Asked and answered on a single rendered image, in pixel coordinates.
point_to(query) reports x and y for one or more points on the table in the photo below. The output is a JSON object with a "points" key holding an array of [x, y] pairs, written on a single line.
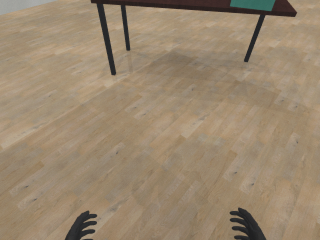
{"points": [[280, 8]]}

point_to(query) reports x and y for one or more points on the robot left hand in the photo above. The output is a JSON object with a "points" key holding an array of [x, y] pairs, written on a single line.
{"points": [[75, 232]]}

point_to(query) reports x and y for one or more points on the carton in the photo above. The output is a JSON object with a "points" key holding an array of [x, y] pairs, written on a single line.
{"points": [[264, 5]]}

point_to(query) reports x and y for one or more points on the robot right hand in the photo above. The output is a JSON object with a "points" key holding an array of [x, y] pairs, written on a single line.
{"points": [[251, 228]]}

